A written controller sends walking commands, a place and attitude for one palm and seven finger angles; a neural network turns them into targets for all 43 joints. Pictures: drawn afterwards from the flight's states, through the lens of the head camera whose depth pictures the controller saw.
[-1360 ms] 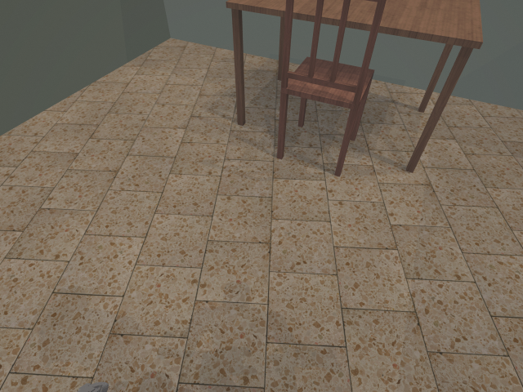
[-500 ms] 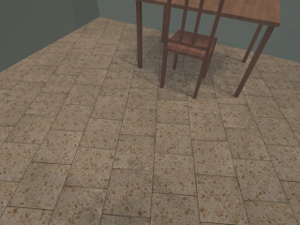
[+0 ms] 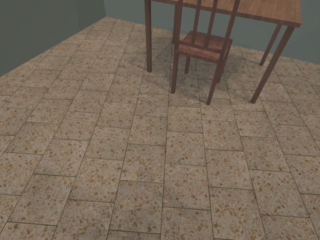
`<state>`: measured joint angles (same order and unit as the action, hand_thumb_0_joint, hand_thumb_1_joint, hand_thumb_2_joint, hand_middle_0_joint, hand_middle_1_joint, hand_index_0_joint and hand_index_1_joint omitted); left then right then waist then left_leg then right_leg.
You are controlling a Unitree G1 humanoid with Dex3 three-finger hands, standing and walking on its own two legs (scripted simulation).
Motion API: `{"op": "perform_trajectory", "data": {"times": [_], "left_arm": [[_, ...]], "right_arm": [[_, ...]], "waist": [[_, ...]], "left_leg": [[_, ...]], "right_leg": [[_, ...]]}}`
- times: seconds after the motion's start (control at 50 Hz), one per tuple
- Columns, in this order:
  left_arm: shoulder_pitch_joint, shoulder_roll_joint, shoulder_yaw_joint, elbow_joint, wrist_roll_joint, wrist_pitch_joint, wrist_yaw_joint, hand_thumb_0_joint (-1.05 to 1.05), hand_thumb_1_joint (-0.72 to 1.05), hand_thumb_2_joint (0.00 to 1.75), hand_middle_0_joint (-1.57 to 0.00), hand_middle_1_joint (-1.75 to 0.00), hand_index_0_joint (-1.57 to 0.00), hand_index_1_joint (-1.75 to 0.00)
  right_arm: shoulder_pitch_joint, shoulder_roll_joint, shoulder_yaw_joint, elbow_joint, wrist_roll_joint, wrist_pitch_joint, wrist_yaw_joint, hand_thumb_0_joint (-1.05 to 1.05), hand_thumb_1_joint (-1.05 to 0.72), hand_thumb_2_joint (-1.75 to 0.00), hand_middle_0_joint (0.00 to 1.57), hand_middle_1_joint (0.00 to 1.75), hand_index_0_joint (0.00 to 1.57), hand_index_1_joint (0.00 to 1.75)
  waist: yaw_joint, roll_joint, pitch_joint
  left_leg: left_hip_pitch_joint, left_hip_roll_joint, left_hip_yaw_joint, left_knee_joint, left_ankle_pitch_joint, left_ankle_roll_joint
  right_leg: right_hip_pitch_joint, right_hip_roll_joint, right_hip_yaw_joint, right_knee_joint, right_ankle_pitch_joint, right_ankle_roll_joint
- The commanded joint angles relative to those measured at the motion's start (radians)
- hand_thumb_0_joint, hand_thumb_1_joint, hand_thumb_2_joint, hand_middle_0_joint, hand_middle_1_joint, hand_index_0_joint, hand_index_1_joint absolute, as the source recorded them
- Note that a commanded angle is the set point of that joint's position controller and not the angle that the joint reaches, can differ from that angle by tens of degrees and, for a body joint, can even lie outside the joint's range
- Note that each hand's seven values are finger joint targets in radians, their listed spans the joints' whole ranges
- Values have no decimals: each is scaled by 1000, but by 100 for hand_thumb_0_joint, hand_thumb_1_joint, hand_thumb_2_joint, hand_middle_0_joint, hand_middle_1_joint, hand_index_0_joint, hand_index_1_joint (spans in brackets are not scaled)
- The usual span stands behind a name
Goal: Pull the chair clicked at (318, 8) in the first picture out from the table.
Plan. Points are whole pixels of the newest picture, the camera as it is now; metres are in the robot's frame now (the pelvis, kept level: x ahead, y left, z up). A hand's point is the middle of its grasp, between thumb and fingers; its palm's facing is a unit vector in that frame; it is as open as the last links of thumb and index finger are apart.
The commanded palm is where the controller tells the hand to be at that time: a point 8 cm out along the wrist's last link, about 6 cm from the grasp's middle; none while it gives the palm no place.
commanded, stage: look at it before walking up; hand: left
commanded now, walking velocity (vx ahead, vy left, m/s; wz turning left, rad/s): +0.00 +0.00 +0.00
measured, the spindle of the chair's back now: (196, 19) +1.48 -0.17 -0.06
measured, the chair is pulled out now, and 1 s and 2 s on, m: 0.00 0.00 0.00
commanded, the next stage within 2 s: walk to a spot facing it in 0.08 s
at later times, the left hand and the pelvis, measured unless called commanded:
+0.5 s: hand out of the picture +0.04 +0.21 -0.19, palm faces -0.02 -0.99 -0.17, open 7.4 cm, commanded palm none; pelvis +0.06 +0.01 -0.01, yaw -3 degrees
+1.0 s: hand (128, 187) +0.32 +0.13 -0.18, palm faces -0.07 -0.98 -0.20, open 7.3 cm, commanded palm none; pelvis +0.24 -0.05 -0.01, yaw -5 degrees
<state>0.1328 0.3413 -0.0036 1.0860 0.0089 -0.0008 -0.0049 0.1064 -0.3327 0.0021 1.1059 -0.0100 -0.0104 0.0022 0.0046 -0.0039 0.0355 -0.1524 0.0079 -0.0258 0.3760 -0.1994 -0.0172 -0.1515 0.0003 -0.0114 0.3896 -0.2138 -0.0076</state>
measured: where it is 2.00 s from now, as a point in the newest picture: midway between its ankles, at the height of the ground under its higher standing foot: (178, 169)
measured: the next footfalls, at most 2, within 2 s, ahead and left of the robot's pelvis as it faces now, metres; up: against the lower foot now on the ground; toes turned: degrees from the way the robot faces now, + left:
right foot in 0.80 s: +0.29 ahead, -0.16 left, +0.00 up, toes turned -14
left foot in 1.20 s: +0.46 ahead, +0.07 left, +0.00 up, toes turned +6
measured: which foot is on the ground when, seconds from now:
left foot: down 0.00-0.82, up 0.84-1.00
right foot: down 0.00-0.48, up 0.50-0.78, down 0.80-1.00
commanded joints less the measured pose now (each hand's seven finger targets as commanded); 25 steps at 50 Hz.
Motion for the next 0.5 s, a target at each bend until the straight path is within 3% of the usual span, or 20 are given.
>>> {"op": "perform_trajectory", "data": {"times": [0.0, 0.16, 0.18, 0.2, 0.26, 0.32, 0.36, 0.4, 0.42, 0.44, 0.46, 0.48], "left_arm": [[-35, 201, 36, -54, 1, -21, 15, 0, 90, 90, -20, -30, -20, -30], [-34, 203, 37, -54, 1, -24, 16, 0, 90, 90, -20, -30, -20, -30], [7, 122, 21, -34, -2, -15, 19, 0, 90, 90, -20, -30, -20, -30], [41, 79, 9, -21, 1, -3, 19, 0, 90, 90, -20, -30, -20, -30], [86, 95, 22, -20, 10, 10, 5, 0, 90, 90, -20, -30, -20, -30], [133, 111, 39, -29, 13, 10, -2, 0, 90, 90, -20, -30, -20, -30], [157, 108, 50, -36, 10, 2, -1, 0, 90, 90, -20, -30, -20, -30], [162, 87, 54, -42, 6, -8, -1, 0, 90, 90, -20, -30, -20, -30], [148, 67, 52, -50, 6, -11, -3, 0, 90, 90, -20, -30, -20, -30], [133, 31, 49, -61, 7, -12, -6, 0, 90, 90, -20, -30, -20, -30], [104, -15, 42, -81, 9, -17, -10, 0, 90, 90, -20, -30, -20, -30], [15, -31, 38, -126, 13, -28, -5, 0, 90, 90, -20, -30, -20, -30]], "right_arm": [[-47, -206, -36, -61, 2, -22, -15, 0, -90, -90, 20, 30, 20, 30], [-45, -205, -34, -55, 3, -22, -16, 0, -90, -90, 20, 30, 20, 30], [-16, -124, -16, -39, -2, -14, -14, 0, -90, -90, 20, 30, 20, 30], [18, -76, -5, -27, -6, -4, -11, 0, -90, -90, 20, 30, 20, 30], [52, -71, -11, -30, -16, 6, -4, 0, -90, -90, 20, 30, 20, 30], [74, -61, -19, -44, -17, 3, -2, 0, -90, -90, 20, 30, 20, 30], [98, -36, -22, -51, -15, -9, -3, 0, -90, -90, 20, 30, 20, 30], [144, -19, -24, -48, -10, -25, -5, 0, -90, -90, 20, 30, 20, 30], [184, -22, -29, -34, -8, -31, -7, 0, -90, -90, 20, 30, 20, 30], [246, -42, -37, -15, -10, -37, -10, 0, -90, -90, 20, 30, 20, 30], [342, -96, -54, 15, -17, -42, -14, 0, -90, -90, 20, 30, 20, 30], [440, -101, -64, 36, -19, -48, -23, 0, -90, -90, 20, 30, 20, 30]], "waist": [[1, -3, -65], [0, -4, -85], [1, -6, -101], [1, -8, -85], [8, -59, 11], [15, -115, 85], [9, -132, 99], [-13, -86, 79], [-30, -46, 78], [-54, 61, 81], [-87, 241, 72], [-123, 283, 127]], "left_leg": [[20, 107, -81, -52, 143, 39], [38, 109, -75, -50, 174, 36], [45, 107, -58, -42, 130, 24], [33, 98, -43, -30, 34, 16], [-74, 62, -18, 5, -248, 18], [-166, 31, 29, 107, -311, 17], [-174, 32, 67, 172, -243, 19], [-104, 44, 70, 127, -194, 26], [-36, 62, 41, 87, -191, 36], [59, 132, -59, 11, -187, 69], [159, 277, -253, -103, -209, 137], [237, 377, -393, -183, -74, 206]], "right_leg": [[10, -125, 107, -75, 117, -22], [31, -126, 107, -73, 165, -23], [34, -127, 102, -77, 108, -12], [16, -117, 108, -74, -19, -7], [-51, -116, 175, -116, -334, -35], [-86, -147, 253, -152, -469, -79], [-88, -181, 295, -162, -442, -112], [-106, -169, 263, -97, -319, -121], [-155, -127, 209, -31, -269, -107], [-252, -63, 131, 104, -229, -77], [-383, 20, -10, 349, -215, -38], [-558, 23, -31, 527, -333, -21]]}}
